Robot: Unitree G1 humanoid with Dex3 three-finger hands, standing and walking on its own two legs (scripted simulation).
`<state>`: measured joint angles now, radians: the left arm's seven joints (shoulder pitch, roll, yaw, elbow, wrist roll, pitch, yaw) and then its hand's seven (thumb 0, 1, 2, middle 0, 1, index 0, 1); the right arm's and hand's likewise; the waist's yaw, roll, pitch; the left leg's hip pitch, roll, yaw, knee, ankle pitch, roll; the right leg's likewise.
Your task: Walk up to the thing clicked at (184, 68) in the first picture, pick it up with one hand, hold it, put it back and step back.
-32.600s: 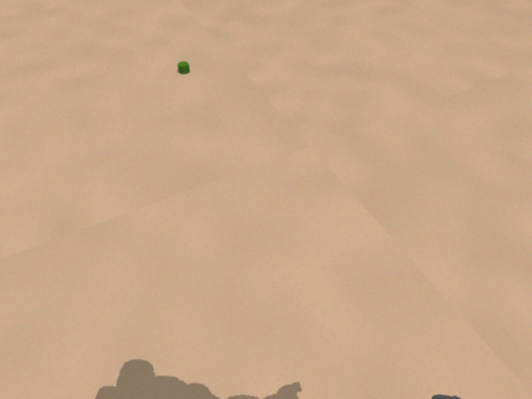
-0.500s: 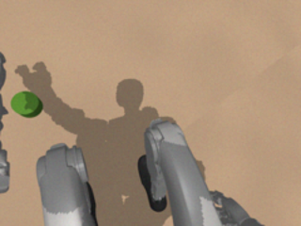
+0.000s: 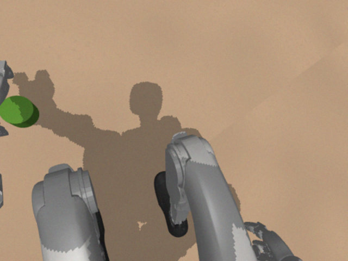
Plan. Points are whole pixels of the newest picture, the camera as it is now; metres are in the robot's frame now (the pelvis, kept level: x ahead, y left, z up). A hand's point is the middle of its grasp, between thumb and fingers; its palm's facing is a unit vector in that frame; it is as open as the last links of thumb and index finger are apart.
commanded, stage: home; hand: left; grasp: from above
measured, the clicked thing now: (20, 112) +0.50 +0.26 -0.30
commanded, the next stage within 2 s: none
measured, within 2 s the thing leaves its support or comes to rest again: neither
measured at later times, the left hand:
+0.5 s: hand out of the picture +0.41 +0.27 -0.02, palm faces -0.33 -0.54 -0.77, open 8.4 cm
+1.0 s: hand out of the picture +0.27 +0.22 +0.19, palm faces +0.09 -0.94 -0.32, open 7.4 cm
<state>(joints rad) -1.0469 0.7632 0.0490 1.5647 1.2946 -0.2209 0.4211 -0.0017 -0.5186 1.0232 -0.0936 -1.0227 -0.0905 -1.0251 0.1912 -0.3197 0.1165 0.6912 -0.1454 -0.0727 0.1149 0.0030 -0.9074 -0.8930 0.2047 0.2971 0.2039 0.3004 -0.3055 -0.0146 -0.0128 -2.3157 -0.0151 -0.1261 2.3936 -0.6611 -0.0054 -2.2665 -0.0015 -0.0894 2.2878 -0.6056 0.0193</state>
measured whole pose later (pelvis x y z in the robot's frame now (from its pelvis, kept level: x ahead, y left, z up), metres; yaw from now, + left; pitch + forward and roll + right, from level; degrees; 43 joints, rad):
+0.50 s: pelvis +0.02 +0.01 +0.11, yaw +3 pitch +36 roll -6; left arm -0.54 0.50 0.06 0.76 0.64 0.04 0.07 0.00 0.60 0.96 -0.24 -0.44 -0.23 -0.45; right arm 0.18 -0.29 -0.02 0.63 -0.01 0.01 0.11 0.01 -0.90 -0.89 0.21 0.30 0.21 0.30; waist -0.11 0.07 -0.18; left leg -2.02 -0.01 -0.08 2.08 -0.70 0.02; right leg -1.98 -0.01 -0.05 1.99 -0.65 0.03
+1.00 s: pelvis +0.04 +0.00 +0.28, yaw +6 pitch +23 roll -4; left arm 0.08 0.28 0.03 0.24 0.03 0.32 0.09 0.01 0.90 0.91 -0.21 -0.30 -0.21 -0.30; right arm 0.13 -0.21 0.05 0.55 0.05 -0.10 -0.09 0.01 -0.91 -0.89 0.21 0.30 0.21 0.30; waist -0.06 0.03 -0.18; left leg -1.28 0.00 -0.07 1.47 -0.58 0.00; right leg -1.25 -0.01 -0.06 1.40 -0.55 0.01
